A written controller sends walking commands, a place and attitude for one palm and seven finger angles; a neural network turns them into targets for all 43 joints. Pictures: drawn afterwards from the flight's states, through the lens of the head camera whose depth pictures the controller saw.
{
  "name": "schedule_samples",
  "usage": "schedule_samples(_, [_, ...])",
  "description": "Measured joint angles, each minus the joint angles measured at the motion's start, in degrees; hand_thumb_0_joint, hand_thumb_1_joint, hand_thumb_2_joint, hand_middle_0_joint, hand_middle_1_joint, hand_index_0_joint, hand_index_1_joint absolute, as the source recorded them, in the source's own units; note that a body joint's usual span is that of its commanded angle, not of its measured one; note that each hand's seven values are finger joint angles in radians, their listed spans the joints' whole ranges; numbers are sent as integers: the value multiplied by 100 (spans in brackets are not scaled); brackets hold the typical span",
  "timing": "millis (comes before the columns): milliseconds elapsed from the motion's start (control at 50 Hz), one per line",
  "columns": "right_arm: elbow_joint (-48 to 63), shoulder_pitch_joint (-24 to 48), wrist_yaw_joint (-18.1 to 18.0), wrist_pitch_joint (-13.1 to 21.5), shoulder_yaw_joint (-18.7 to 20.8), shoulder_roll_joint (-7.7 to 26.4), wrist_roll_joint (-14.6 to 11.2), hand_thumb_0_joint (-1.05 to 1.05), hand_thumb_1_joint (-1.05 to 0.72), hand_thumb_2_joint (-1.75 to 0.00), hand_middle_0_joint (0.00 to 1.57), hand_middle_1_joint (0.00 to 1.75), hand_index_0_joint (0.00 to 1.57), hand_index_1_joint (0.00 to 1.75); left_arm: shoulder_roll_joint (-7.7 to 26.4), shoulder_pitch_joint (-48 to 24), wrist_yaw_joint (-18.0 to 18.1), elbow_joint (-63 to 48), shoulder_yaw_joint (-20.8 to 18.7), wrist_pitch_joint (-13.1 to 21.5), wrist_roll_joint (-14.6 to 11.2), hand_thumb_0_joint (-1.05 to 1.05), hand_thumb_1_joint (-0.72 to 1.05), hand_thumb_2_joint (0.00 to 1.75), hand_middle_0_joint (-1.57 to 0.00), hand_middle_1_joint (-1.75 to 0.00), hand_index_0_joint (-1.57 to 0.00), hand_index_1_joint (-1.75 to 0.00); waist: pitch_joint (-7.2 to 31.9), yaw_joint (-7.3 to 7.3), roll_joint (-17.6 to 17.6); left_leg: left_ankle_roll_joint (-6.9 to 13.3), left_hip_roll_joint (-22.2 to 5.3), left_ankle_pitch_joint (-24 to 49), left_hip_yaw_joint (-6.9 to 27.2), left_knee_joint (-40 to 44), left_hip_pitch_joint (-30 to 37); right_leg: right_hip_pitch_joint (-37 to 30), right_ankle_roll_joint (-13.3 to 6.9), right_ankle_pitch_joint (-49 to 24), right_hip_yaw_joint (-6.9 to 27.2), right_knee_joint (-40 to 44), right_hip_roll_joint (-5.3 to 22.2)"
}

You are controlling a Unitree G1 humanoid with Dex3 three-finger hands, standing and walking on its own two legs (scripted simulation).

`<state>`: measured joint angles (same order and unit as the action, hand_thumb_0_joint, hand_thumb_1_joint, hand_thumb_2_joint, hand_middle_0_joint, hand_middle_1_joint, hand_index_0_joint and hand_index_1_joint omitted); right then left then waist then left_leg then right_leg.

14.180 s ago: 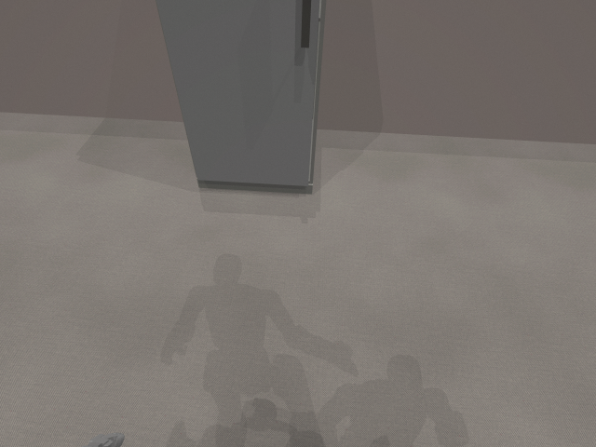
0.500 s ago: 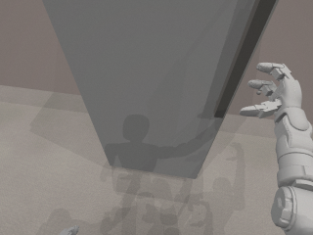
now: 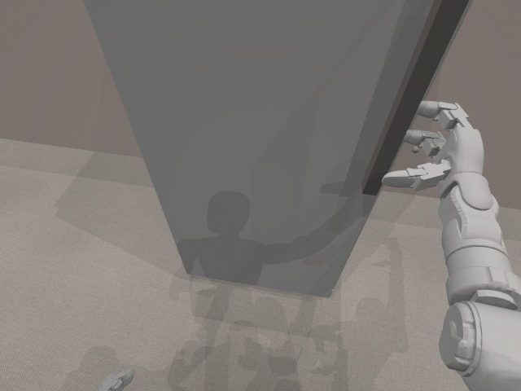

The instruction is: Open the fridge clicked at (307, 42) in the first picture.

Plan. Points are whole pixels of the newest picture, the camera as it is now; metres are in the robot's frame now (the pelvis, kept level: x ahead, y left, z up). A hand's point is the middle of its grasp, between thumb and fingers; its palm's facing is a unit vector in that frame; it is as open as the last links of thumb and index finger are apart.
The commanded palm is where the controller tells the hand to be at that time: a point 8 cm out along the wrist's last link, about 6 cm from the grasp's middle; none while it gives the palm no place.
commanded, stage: feel for the door with the fingertips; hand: right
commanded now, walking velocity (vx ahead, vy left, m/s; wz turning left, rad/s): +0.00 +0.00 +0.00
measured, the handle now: (409, 82) +0.52 -0.15 +0.23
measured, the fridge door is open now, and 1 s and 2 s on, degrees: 0 0 0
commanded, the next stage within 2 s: slide the fingers in behind the handle in 0.32 s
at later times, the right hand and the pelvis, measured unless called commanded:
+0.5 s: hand (420, 140) +0.48 -0.18 +0.16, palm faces +0.06 +1.00 +0.01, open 13.7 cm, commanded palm +0.46 -0.22 +0.15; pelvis +0.00 +0.00 +0.00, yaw -1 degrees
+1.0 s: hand (399, 143) +0.47 -0.15 +0.15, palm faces +0.05 +1.00 +0.00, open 14.0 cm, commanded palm +0.44 -0.20 +0.15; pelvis +0.00 +0.00 +0.00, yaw +0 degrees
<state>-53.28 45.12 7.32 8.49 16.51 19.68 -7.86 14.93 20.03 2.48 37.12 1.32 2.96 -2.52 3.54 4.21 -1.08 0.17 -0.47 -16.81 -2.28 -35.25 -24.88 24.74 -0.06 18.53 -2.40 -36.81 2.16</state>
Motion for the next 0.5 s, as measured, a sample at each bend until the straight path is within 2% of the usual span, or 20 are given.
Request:
schedule_samples(300, [-666, 503, 145, 189, 94, 280, 0, -1, 50, -30, 30, 120, 30, 120, 66, 157, -6, 96, -21, 9, 30, 1, 90, 90, -21, -30, -21, -30, 15, 78, -3, -5, -3, 5, -12, -51, -204, 220, -6, 3, 17, -74, -2])
schedule_samples(500, [-899, 736, 125, 350, 29, 302, 30, -1, 50, -30, 35, 125, 35, 123, 74, 277, -27, 238, -45, 33, 58, 1, 90, 90, -20, -30, -21, -30, 7, 87, 0, -24, -29, -10, -65, -104, -320, 388, -24, 25, 75, -180, -27])
